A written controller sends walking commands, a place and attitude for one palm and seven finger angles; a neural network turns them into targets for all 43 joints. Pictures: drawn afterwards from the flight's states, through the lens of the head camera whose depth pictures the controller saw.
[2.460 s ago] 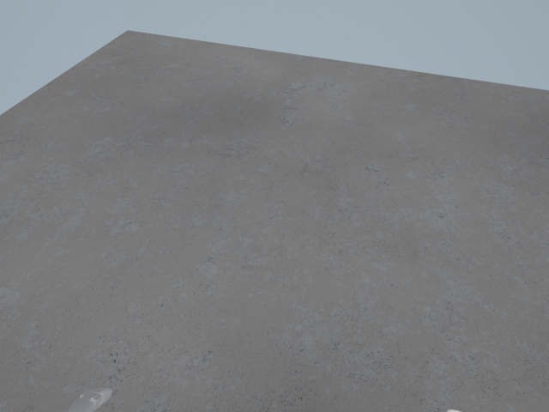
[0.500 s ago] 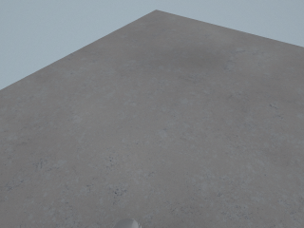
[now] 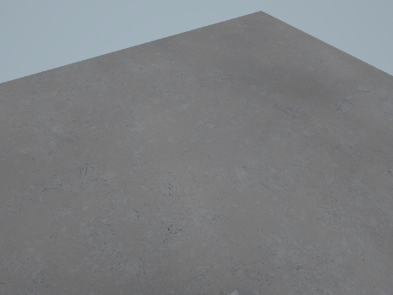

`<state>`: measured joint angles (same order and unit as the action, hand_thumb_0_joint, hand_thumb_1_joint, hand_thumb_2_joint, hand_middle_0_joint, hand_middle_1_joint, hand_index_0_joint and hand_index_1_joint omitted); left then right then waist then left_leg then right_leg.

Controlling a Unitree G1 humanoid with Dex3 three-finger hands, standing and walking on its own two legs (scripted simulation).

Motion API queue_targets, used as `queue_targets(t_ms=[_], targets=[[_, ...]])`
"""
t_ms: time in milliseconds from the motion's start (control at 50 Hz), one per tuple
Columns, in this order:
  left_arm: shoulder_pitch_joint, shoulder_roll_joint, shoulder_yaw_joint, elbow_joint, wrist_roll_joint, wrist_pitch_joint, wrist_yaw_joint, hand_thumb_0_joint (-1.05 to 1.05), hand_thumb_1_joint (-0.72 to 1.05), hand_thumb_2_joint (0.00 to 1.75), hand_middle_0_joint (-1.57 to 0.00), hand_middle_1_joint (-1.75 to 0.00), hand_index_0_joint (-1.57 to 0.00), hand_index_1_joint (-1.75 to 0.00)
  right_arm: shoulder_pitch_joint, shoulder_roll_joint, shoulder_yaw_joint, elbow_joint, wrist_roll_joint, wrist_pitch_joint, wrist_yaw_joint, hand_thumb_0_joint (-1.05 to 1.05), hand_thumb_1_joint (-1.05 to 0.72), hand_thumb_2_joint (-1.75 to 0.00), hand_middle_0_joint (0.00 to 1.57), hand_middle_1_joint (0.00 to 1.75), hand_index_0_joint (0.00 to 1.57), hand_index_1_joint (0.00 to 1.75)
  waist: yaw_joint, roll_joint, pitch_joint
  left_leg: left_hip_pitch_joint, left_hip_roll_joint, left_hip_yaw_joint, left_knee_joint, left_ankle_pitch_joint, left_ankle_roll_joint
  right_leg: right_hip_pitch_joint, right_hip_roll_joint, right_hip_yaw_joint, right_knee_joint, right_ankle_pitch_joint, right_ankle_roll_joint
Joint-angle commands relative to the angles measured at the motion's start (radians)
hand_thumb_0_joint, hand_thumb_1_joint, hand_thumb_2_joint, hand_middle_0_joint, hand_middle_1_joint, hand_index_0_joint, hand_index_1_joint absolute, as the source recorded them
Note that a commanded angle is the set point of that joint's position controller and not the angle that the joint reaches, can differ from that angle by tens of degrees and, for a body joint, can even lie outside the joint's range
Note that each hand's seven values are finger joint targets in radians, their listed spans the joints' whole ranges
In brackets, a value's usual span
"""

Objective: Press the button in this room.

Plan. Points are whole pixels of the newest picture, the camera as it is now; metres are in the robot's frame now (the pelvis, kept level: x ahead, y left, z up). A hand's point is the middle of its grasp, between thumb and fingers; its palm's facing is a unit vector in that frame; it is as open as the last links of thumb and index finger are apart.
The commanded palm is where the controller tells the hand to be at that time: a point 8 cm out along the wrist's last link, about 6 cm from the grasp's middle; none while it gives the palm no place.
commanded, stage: turn or walk to find it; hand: left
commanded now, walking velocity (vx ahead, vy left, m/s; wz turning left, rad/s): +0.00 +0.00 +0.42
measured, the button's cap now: out of the picture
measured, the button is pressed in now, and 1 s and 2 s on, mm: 0 0 0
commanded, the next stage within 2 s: none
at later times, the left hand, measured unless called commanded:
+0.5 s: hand out of the picture +0.00 +0.16 -0.15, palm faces +0.23 -0.94 -0.26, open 7.4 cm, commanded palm none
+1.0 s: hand out of the picture -0.15 +0.24 -0.18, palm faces +0.46 -0.86 -0.23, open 7.4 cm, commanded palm none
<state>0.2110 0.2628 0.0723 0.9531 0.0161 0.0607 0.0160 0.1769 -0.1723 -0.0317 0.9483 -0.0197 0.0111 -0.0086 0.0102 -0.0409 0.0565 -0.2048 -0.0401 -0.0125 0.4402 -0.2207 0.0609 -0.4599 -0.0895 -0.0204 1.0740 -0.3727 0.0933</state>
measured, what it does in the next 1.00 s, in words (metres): walks backwards, turning left: right foot, then left foot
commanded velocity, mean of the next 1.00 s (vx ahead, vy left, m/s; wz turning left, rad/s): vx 0.00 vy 0.00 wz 0.42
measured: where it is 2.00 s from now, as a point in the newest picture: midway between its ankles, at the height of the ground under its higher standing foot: outside the picture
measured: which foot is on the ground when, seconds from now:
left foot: down 0.00-0.26, up 0.28-0.68, down 0.70-1.00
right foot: up 0.00-0.24, down 0.26-0.70, up 0.72-1.00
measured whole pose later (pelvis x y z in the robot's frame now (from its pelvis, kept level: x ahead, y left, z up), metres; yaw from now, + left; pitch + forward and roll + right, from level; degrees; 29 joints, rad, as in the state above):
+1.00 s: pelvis -0.10 +0.02 +0.00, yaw +25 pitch -1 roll -2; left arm 0.22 0.27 0.08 0.97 0.02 0.07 0.01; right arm 0.19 -0.17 -0.04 0.95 -0.02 0.01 -0.01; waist 0.01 -0.04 0.04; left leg -0.23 -0.05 -0.01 0.41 -0.17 0.08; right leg -0.46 -0.09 -0.01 1.08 -0.33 0.10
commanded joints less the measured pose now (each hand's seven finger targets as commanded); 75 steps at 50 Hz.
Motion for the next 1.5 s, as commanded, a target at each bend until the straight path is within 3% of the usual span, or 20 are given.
queue_targets(t_ms=[0,140,200,220,240,260,360,560,640,660,700,720,820,1120,1240,1260,1300,1320,1380,1480], targets=[[-0.025,0.055,0.012,-0.080,0.002,-0.019,0.005,0.00,0.90,0.90,-0.20,-0.30,-0.20,-0.30,0.072,-0.219,-0.061,-0.047,0.000,-0.005,-0.014,0.00,-0.90,-0.90,0.20,0.30,0.20,0.30,-0.036,0.163,-0.049,0.082,0.256,-0.277,-0.141,0.323,0.111,-0.057,0.002,0.015,-0.068,-0.016,0.002],[-0.027,0.028,0.003,-0.110,-0.008,-0.033,0.010,0.00,0.90,0.90,-0.20,-0.30,-0.20,-0.30,0.067,-0.230,-0.073,-0.056,-0.010,0.008,-0.008,0.00,-0.90,-0.90,0.20,0.30,0.20,0.30,-0.029,0.181,-0.086,0.011,0.243,-0.366,-0.095,0.319,0.119,0.124,0.058,0.008,-0.367,-0.049,-0.029],[0.043,0.044,0.010,-0.097,-0.010,-0.047,0.016,0.00,0.90,0.90,-0.20,-0.30,-0.20,-0.30,0.052,-0.218,-0.075,-0.061,0.000,0.010,-0.001,0.00,-0.90,-0.90,0.20,0.30,0.20,0.30,0.010,0.136,-0.117,-0.105,0.179,-0.336,-0.018,0.241,0.055,0.338,0.061,-0.004,-0.639,0.151,-0.040],[0.069,0.091,0.016,-0.096,-0.002,-0.058,0.021,0.00,0.90,0.90,-0.20,-0.30,-0.20,-0.30,0.060,-0.182,-0.071,-0.061,0.008,0.010,0.005,0.00,-0.90,-0.90,0.20,0.30,0.20,0.30,0.019,0.031,-0.136,-0.211,0.120,-0.281,0.068,0.119,0.002,0.461,-0.031,0.080,-0.750,0.188,-0.061],[0.080,0.183,0.034,-0.098,0.013,-0.066,0.029,0.00,0.90,0.90,-0.20,-0.30,-0.20,-0.30,0.077,-0.112,-0.060,-0.082,0.014,0.008,0.008,0.00,-0.90,-0.90,0.20,0.30,0.20,0.30,0.023,-0.243,-0.124,-0.397,-0.024,-0.096,0.293,-0.205,-0.074,0.539,-0.295,0.355,-0.815,0.208,-0.158],[0.070,0.196,0.030,-0.116,0.006,-0.059,0.027,0.00,0.90,0.90,-0.20,-0.30,-0.20,-0.30,0.059,-0.157,-0.074,-0.089,-0.002,0.017,0.003,0.00,-0.90,-0.90,0.20,0.30,0.20,0.30,0.031,-0.217,-0.100,-0.374,-0.023,-0.070,0.495,-0.348,-0.084,0.378,-0.397,0.380,-0.822,0.258,-0.241],[-0.071,0.077,0.002,-0.141,0.001,-0.070,0.023,0.00,0.90,0.90,-0.20,-0.30,-0.20,-0.30,0.127,-0.138,-0.076,-0.012,-0.007,0.048,0.027,0.00,-0.90,-0.90,0.20,0.30,0.20,0.30,-0.048,-0.099,-0.002,-0.336,0.045,-0.033,0.762,-0.124,-0.112,0.227,-0.186,0.084,-0.804,0.221,-0.197],[0.083,0.144,0.025,-0.068,0.018,-0.062,0.020,0.00,0.90,0.90,-0.20,-0.30,-0.20,-0.30,-0.012,-0.110,-0.049,-0.039,0.007,0.038,0.023,0.00,-0.90,-0.90,0.20,0.30,0.20,0.30,0.035,-0.159,-0.040,-0.229,0.069,0.067,0.385,-0.246,-0.127,0.348,-0.256,0.024,-0.707,0.460,-0.243],[0.048,0.154,0.031,-0.058,0.012,-0.053,0.018,0.00,0.90,0.90,-0.20,-0.30,-0.20,-0.30,0.073,-0.119,-0.047,-0.023,0.011,0.020,0.017,0.00,-0.90,-0.90,0.20,0.30,0.20,0.30,-0.017,-0.150,-0.100,-0.035,0.057,0.097,0.094,-0.092,-0.106,0.298,-0.244,-0.045,-0.578,0.475,-0.177],[0.041,0.133,0.029,-0.062,0.003,-0.046,0.015,0.00,0.90,0.90,-0.20,-0.30,-0.20,-0.30,0.117,-0.151,-0.053,-0.011,0.010,0.010,0.019,0.00,-0.90,-0.90,0.20,0.30,0.20,0.30,-0.044,-0.043,-0.129,0.085,0.081,0.061,-0.043,0.046,-0.096,0.229,-0.208,-0.099,-0.464,0.391,-0.124],[0.011,0.033,0.000,-0.115,0.000,-0.029,0.010,0.00,0.90,0.90,-0.20,-0.30,-0.20,-0.30,0.160,-0.317,-0.087,-0.017,0.002,0.004,0.007,0.00,-0.90,-0.90,0.20,0.30,0.20,0.30,-0.071,0.371,-0.108,0.155,0.435,-0.371,-0.144,0.468,0.082,-0.101,-0.012,-0.103,-0.104,-0.269,-0.018],[-0.015,0.061,0.003,-0.118,0.004,-0.020,0.009,0.00,0.90,0.90,-0.20,-0.30,-0.20,-0.30,0.146,-0.308,-0.085,-0.017,0.000,0.012,0.006,0.00,-0.90,-0.90,0.20,0.30,0.20,0.30,-0.070,0.244,-0.085,0.073,0.445,-0.300,-0.135,0.357,0.117,-0.061,-0.038,-0.038,-0.017,-0.227,-0.035],[0.021,0.065,0.020,-0.043,0.008,-0.021,-0.007,0.00,0.90,0.90,-0.20,-0.30,-0.20,-0.30,0.022,-0.217,-0.053,-0.050,0.003,-0.007,-0.016,0.00,-0.90,-0.90,0.20,0.30,0.20,0.30,-0.015,0.176,-0.049,0.059,0.263,-0.194,-0.154,0.283,0.056,-0.095,-0.020,0.005,0.073,0.013,-0.020],[-0.051,0.040,0.010,-0.089,0.000,-0.020,0.007,0.00,0.90,0.90,-0.20,-0.30,-0.20,-0.30,0.095,-0.222,-0.072,-0.044,-0.007,0.009,-0.009,0.00,-0.90,-0.90,0.20,0.30,0.20,0.30,-0.050,0.168,-0.068,0.026,0.258,-0.416,-0.184,0.066,0.123,0.021,0.035,0.028,-0.229,-0.071,-0.021],[0.073,0.037,0.013,-0.072,-0.009,-0.031,0.015,0.00,0.90,0.90,-0.20,-0.30,-0.20,-0.30,0.061,-0.211,-0.079,-0.053,-0.006,0.021,0.002,0.00,-0.90,-0.90,0.20,0.30,0.20,0.30,0.004,0.161,-0.107,-0.141,0.167,-0.399,-0.154,-0.009,0.048,0.324,0.083,-0.003,-0.597,0.069,-0.059],[0.104,0.061,0.018,-0.065,-0.007,-0.037,0.018,0.00,0.90,0.90,-0.20,-0.30,-0.20,-0.30,0.057,-0.193,-0.079,-0.055,-0.001,0.024,0.006,0.00,-0.90,-0.90,0.20,0.30,0.20,0.30,0.018,0.123,-0.105,-0.227,0.122,-0.353,-0.113,-0.073,0.001,0.434,0.050,0.014,-0.715,0.112,-0.074],[0.071,0.191,0.041,-0.098,0.016,-0.044,0.028,0.00,0.90,0.90,-0.20,-0.30,-0.20,-0.30,0.072,-0.119,-0.072,-0.086,0.003,0.026,0.007,0.00,-0.90,-0.90,0.20,0.30,0.20,0.30,0.026,-0.259,-0.057,-0.473,-0.073,-0.064,0.375,-0.283,-0.099,0.426,-0.370,0.433,-0.914,-0.123,-0.238],[-0.007,0.171,0.031,-0.127,0.004,-0.038,0.033,0.00,0.90,0.90,-0.20,-0.30,-0.20,-0.30,0.062,-0.176,-0.087,-0.074,-0.009,0.033,0.008,0.00,-0.90,-0.90,0.20,0.30,0.20,0.30,0.002,-0.137,-0.034,-0.388,-0.016,-0.095,0.544,-0.286,-0.087,0.241,-0.394,0.359,-0.914,-0.077,-0.265],[-0.121,0.082,0.008,-0.140,-0.001,-0.061,0.025,0.00,0.90,0.90,-0.20,-0.30,-0.20,-0.30,0.131,-0.149,-0.086,-0.015,-0.010,0.054,0.024,0.00,-0.90,-0.90,0.20,0.30,0.20,0.30,-0.069,-0.083,0.027,-0.340,0.025,-0.056,0.750,-0.131,-0.103,0.156,-0.207,0.131,-0.853,0.098,-0.200],[0.015,0.076,0.006,-0.088,0.004,-0.074,0.023,0.00,0.90,0.90,-0.20,-0.30,-0.20,-0.30,0.085,-0.126,-0.072,-0.019,-0.005,0.049,0.023,0.00,-0.90,-0.90,0.20,0.30,0.20,0.30,-0.017,-0.108,-0.006,-0.378,0.059,-0.015,0.693,-0.122,-0.137,0.323,-0.204,0.046,-0.776,0.341,-0.210]])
